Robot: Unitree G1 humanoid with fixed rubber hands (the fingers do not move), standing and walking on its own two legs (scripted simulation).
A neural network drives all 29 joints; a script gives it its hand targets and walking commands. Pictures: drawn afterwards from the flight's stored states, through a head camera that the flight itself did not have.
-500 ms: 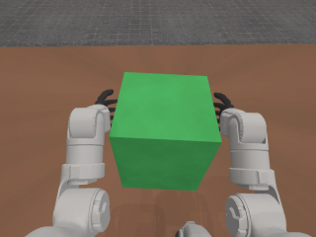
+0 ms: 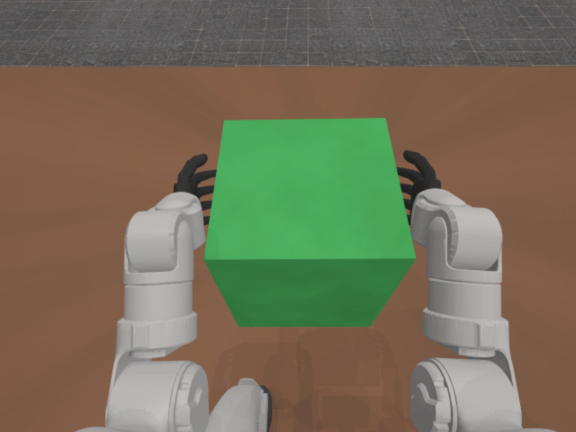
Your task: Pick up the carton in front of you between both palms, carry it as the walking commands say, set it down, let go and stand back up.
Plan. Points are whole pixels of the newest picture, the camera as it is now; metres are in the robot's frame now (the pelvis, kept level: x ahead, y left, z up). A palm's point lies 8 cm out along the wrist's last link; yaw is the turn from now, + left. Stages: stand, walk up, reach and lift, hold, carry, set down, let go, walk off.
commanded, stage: carry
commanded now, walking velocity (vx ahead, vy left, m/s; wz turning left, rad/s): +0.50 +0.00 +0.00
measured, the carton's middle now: (304, 233) +0.37 +0.01 +0.04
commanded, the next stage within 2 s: none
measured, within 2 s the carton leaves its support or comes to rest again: neither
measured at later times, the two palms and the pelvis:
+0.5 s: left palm (243, 85) +0.69 +0.14 +0.06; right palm (400, 93) +0.67 -0.16 +0.06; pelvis +0.32 +0.02 -0.04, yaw +0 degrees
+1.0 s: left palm (257, 32) +0.98 +0.15 +0.02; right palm (375, 31) +1.00 -0.15 +0.01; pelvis +0.63 -0.01 -0.09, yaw +0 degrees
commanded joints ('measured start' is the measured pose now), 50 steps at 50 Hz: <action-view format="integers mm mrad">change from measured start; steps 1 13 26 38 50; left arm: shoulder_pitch -706 -842 -666 -854 -742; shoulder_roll -996 -1113 -967 -1091 -1047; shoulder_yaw -714 -632 -643 -643 -714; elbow -72 20 -51 -29 -102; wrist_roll -450 -437 -322 -446 -487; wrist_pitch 5 5 1 -2 -25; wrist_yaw -250 -217 -172 -241 -256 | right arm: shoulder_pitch -623 -840 -704 -801 -655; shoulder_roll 986 1113 1048 1130 1031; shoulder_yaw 661 631 708 635 685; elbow -17 3 -67 28 -64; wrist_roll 342 459 489 443 350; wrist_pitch -11 -20 -30 -39 -56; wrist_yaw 200 248 252 223 168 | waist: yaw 57 -69 -177 -32 53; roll -111 42 83 -53 -108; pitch -423 -467 -444 -496 -473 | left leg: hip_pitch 82 627 850 -23 -101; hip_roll -73 223 60 -6 -70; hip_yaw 81 -365 -103 -81 52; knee -200 -287 -97 558 0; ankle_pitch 182 -48 451 -435 35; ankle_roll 33 182 112 -16 1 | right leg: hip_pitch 351 -470 -445 211 428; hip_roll -168 -94 0 -303 -146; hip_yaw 155 145 6 487 220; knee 5 637 -73 -172 -36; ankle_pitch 683 -81 500 350 871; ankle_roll -66 66 31 -113 -52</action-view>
